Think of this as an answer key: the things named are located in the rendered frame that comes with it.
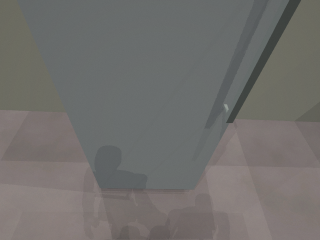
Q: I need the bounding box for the handle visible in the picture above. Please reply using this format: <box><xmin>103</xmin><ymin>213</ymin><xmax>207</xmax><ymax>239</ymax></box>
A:
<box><xmin>223</xmin><ymin>0</ymin><xmax>301</xmax><ymax>123</ymax></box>

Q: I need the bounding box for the fridge door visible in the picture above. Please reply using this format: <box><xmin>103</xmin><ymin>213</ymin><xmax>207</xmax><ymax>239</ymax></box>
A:
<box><xmin>17</xmin><ymin>0</ymin><xmax>282</xmax><ymax>190</ymax></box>

